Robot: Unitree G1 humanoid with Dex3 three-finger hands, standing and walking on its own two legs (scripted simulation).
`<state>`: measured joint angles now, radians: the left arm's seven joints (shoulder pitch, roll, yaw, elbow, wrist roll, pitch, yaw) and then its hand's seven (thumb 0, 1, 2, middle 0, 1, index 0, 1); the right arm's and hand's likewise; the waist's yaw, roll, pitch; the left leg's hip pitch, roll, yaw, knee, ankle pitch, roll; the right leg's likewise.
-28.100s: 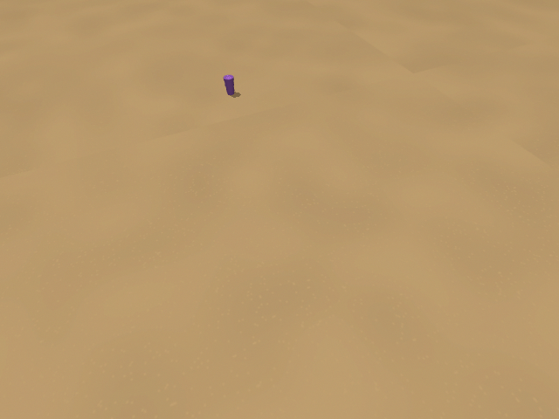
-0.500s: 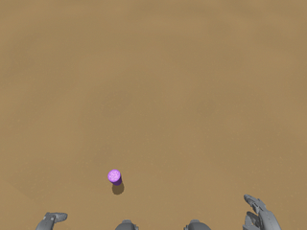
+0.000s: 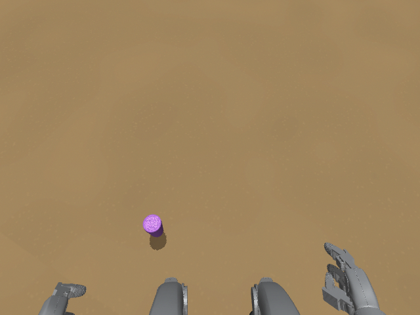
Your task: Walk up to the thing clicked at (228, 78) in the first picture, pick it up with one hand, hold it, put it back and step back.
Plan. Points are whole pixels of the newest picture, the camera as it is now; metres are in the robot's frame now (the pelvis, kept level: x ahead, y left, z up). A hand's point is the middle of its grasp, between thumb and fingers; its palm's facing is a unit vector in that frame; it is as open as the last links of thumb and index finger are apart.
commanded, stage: rise first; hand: left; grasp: from above
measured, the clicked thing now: (154, 227) +0.45 +0.24 -0.60
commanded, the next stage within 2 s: approach in 1.64 s
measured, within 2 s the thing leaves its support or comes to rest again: neither
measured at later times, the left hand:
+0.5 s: hand (111, 267) +0.27 +0.29 -0.32, palm faces -0.44 -0.40 -0.80, open 14.0 cm
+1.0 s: hand (121, 243) +0.36 +0.30 -0.42, palm faces -0.45 -0.10 -0.89, open 14.1 cm
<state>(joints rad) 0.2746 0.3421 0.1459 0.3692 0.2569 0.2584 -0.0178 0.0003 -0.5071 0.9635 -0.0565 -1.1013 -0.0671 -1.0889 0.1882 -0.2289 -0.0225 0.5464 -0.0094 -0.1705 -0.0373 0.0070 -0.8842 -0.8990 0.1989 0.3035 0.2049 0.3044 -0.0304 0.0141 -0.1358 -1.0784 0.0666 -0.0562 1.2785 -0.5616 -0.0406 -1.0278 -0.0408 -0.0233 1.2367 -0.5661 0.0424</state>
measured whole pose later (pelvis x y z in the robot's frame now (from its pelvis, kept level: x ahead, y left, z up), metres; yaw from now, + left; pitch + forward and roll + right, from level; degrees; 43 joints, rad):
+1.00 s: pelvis -0.09 +0.01 -0.29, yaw -5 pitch +32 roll -6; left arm -0.76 0.73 0.16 1.21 1.15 -0.29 0.22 0.00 -0.52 1.02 -0.08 -1.01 -0.09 -1.01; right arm 0.16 -0.29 -0.02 0.74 -0.09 -0.02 0.10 0.00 -0.90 -0.90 0.20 0.30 0.20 0.30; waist -0.14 0.00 -0.08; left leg -2.18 0.02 -0.16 2.26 -0.64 -0.05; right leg -2.10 -0.01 0.00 2.20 -0.66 0.06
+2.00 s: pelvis -0.07 +0.01 -0.32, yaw -7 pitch +35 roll -9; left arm -1.02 0.77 0.07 1.46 1.31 -0.25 0.40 0.00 -0.52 0.98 -0.08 -1.06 -0.10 -1.04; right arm 0.15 -0.27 0.04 0.76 -0.16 -0.04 0.14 0.00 -0.92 -0.90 0.20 0.30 0.20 0.30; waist -0.24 -0.02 -0.05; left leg -2.32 0.01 -0.18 2.38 -0.68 -0.04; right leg -2.22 0.00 0.00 2.30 -0.70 0.07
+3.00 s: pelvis -0.07 +0.02 -0.32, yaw -8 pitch +35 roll -10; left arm -1.15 0.81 0.05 1.54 1.26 -0.12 0.31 0.00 -0.46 0.97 -0.10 -1.06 -0.12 -1.03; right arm 0.13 -0.28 0.11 0.67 -0.14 0.00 0.14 -0.01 -0.91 -0.90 0.20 0.30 0.20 0.30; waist -0.32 0.01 -0.04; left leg -2.33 0.01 -0.18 2.38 -0.68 -0.02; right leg -2.21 0.01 0.00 2.29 -0.69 0.07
